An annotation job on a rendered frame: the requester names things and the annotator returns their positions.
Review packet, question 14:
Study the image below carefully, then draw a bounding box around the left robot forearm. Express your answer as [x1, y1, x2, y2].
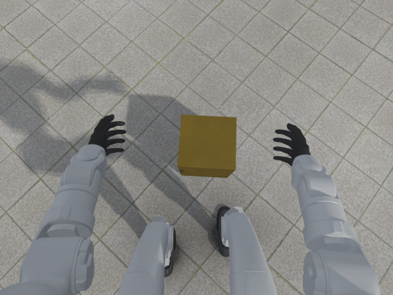
[19, 144, 106, 283]

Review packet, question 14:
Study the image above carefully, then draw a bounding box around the right robot hand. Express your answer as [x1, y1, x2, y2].
[273, 124, 310, 166]

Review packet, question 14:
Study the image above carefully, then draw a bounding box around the right robot upper arm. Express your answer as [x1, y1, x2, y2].
[303, 249, 378, 295]

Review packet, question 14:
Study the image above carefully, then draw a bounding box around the left robot hand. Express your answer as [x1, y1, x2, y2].
[88, 114, 126, 156]

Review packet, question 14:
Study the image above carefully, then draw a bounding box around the carton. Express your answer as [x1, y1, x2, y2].
[177, 114, 236, 178]

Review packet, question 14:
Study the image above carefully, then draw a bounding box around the left robot foot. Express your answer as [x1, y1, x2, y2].
[165, 229, 176, 277]

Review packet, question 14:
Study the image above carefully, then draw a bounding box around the left robot upper arm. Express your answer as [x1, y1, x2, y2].
[0, 237, 95, 295]

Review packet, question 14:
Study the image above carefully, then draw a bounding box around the right robot thigh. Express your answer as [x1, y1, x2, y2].
[221, 213, 278, 295]

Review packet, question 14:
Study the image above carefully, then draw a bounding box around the right robot forearm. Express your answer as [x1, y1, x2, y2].
[291, 154, 380, 295]

